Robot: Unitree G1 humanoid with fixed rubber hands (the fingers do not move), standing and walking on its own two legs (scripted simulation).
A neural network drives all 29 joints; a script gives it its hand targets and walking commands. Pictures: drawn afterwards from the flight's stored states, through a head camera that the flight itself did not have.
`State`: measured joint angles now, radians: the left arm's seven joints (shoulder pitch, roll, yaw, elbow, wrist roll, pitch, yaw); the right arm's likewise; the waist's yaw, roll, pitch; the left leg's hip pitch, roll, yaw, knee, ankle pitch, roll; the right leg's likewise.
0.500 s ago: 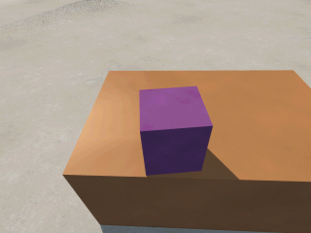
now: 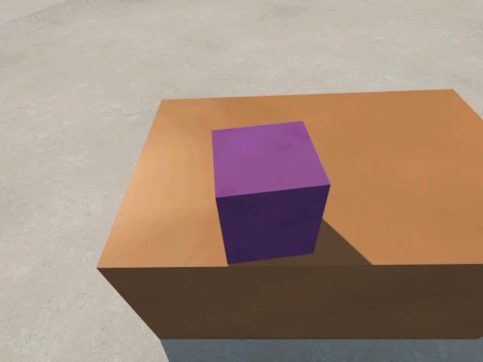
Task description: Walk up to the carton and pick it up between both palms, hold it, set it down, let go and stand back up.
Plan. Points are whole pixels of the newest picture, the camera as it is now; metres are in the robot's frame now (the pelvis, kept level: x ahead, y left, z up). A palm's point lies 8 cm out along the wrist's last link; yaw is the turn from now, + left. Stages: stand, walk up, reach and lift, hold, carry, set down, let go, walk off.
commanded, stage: stand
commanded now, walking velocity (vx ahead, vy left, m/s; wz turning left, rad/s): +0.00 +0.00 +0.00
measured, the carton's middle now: (264, 194) +0.49 -0.03 -0.04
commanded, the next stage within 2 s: none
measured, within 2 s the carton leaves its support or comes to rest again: neither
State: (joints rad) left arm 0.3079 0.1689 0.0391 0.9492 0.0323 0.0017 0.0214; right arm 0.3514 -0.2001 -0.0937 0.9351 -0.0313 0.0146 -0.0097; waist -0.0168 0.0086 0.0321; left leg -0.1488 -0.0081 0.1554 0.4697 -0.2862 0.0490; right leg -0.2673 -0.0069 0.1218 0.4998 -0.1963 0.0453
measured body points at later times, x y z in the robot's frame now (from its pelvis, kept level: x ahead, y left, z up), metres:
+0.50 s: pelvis +0.01 +0.01 +0.00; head +0.02 +0.00 +0.45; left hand +0.06 +0.24 -0.15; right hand +0.03 -0.24 -0.15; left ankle -0.01 +0.08 -0.74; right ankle +0.05 -0.14 -0.74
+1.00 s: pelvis +0.02 +0.02 +0.00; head +0.03 +0.01 +0.45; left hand +0.07 +0.26 -0.15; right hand +0.04 -0.24 -0.15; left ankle -0.01 +0.08 -0.74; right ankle +0.05 -0.14 -0.74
